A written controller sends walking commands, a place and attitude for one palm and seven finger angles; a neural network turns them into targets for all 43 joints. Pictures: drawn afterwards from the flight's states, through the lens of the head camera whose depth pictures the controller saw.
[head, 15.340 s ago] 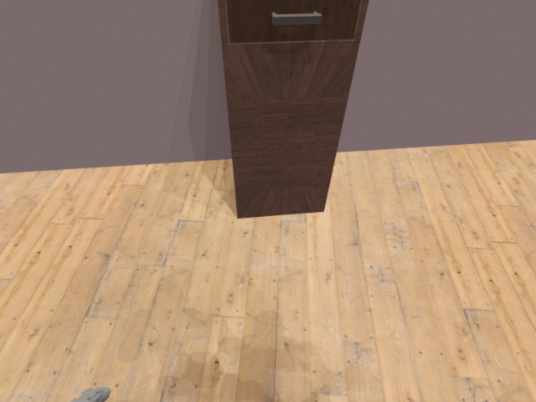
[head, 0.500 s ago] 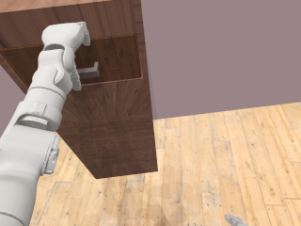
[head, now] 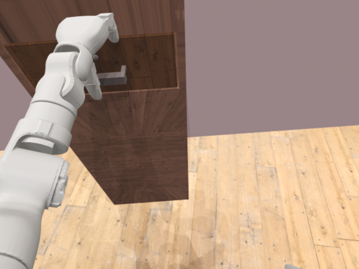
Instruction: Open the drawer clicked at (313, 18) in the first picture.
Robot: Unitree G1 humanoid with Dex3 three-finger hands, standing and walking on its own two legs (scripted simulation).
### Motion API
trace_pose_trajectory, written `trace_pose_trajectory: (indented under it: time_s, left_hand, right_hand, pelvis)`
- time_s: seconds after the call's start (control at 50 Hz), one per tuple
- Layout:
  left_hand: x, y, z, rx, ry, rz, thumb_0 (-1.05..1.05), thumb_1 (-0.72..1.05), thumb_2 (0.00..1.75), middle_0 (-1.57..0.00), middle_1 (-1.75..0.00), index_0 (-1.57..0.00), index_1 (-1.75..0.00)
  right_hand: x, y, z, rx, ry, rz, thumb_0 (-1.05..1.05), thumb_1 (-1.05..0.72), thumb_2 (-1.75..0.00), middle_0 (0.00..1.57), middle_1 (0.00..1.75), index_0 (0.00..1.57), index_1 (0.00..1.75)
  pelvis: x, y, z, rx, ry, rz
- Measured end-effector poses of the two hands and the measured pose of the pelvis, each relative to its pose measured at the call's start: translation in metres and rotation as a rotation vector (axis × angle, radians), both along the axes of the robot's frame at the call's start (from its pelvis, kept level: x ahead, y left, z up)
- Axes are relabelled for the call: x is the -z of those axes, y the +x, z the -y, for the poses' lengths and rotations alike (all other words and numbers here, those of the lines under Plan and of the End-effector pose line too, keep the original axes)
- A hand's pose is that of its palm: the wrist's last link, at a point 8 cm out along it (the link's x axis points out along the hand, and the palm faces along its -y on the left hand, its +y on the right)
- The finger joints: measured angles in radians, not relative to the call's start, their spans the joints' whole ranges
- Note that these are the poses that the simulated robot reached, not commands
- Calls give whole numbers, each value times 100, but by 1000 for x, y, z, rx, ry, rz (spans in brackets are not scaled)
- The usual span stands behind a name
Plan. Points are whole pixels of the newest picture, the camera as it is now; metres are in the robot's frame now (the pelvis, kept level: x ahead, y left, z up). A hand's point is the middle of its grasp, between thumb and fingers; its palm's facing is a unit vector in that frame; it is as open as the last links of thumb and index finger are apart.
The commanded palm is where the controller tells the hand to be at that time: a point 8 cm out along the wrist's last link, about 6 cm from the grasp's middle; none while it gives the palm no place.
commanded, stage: move the hooked fingers above the handle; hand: left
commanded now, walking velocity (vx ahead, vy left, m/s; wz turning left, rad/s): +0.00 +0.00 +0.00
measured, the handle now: (98, 75) +0.54 +0.21 +0.15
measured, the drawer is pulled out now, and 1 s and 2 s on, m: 0.00 0.00 0.00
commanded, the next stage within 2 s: lower the fingers behind the handle in 1.50 s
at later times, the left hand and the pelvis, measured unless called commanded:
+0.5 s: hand (92, 68) +0.49 +0.19 +0.20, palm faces +0.08 -0.02 -1.00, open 13.8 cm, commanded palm +0.47 +0.21 +0.26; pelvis +0.00 +0.00 +0.00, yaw +1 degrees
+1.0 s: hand (86, 76) +0.47 +0.20 +0.19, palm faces -0.02 +0.04 -1.00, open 13.8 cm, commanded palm +0.47 +0.20 +0.27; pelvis +0.00 -0.01 +0.00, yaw +1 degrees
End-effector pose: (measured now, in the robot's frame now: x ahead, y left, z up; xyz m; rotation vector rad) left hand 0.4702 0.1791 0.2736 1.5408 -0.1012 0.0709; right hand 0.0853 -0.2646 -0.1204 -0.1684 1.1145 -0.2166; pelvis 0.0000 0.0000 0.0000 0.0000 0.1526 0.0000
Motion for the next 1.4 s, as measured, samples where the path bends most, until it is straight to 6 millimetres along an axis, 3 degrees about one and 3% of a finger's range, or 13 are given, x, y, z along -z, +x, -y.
trace_pose_trajectory:
  time_s: [0.08, 0.16, 0.28, 0.36, 0.5, 0.58, 0.66, 0.78, 0.9, 0.98, 1.08, 1.24, 1.4]
  left_hand:
    - [-2, 1, 0, -62, 15, -33, 0, -49, 30, -42, -128, -38, -127]
    - [8, -1, -14, -118, 26, -100, 0, -49, 30, -38, -124, -37, -126]
    - [35, -14, -41, -111, 62, -185, 0, -49, 30, -34, -121, -34, -123]
    - [43, -23, -36, -9, 73, -166, 0, -49, 30, -33, -121, -33, -121]
    - [21, -7, -14, 69, 18, -28, 0, -49, 30, -33, -121, -33, -120]
    - [13, 0, -9, 18, -5, -18, 0, -49, 30, -46, -129, -36, -122]
    - [9, 1, -5, -37, 1, -36, 0, -49, 30, -47, -128, -38, -126]
    - [12, -1, -20, -128, 25, -99, 0, -49, 30, -39, -123, -37, -125]
    - [29, -10, -40, -126, 71, -174, 0, -49, 30, -34, -121, -34, -122]
    - [30, -16, -27, -11, 78, -148, 0, -49, 30, -33, -120, -33, -121]
    - [16, -10, -3, 83, 28, -56, 0, -49, 30, -32, -120, -33, -120]
    - [4, 2, 7, -6, -8, -21, 0, -49, 30, -48, -129, -37, -125]
    - [4, 1, 2, -105, 36, -75, 0, -49, 30, -39, -123, -38, -127]
  right_hand:
    - [7, -3, -14, 20, 53, 1, 1, -90, -90, 20, 30, 20, 30]
    - [6, -7, -20, 40, 68, 10, 1, -90, -90, 20, 30, 21, 30]
    - [0, -13, -9, 37, 23, -1, 1, -90, -90, 21, 30, 21, 30]
    - [-3, -14, 3, 14, -30, -28, 1, -90, -90, 20, 30, 21, 30]
    - [-7, -8, 11, 4, -63, -29, 1, -90, -90, 20, 30, 20, 30]
    - [-2, -5, 5, -2, -30, -25, 1, -90, -90, 20, 30, 20, 30]
    - [4, -2, -6, 9, 17, -7, 1, -90, -90, 20, 30, 20, 30]
    - [4, -1, -15, 37, 52, 30, 1, -90, -90, 20, 30, 21, 30]
    - [1, -8, -6, 29, 16, 11, 1, -90, -90, 20, 30, 21, 30]
    - [-2, -13, 5, 14, -27, -22, 1, -90, -90, 20, 30, 21, 30]
    - [-4, -13, 12, 15, -49, -31, 1, -90, -90, 20, 30, 21, 30]
    - [4, -11, 2, 14, 5, -21, 1, -90, -90, 20, 30, 20, 30]
    - [4, -14, -5, 59, 38, 26, 1, -90, -90, 20, 30, 21, 30]
  pelvis:
    - [0, -1, 0, 20, 5, 9]
    - [0, -3, 2, 29, 8, 19]
    - [0, -4, 5, 16, 5, 24]
    - [1, -3, 5, -8, -2, 23]
    - [1, 1, 1, -22, -7, 5]
    - [1, 3, -1, -12, -5, -7]
    - [1, 3, -2, 6, 0, -2]
    - [0, -2, 3, 22, 6, 16]
    - [1, -4, 7, 5, 4, 17]
    - [1, -2, 7, -13, -1, 17]
    - [1, 1, 4, -19, -5, 14]
    - [1, -1, 3, 2, 2, -2]
    - [1, -8, 9, 25, 10, 10]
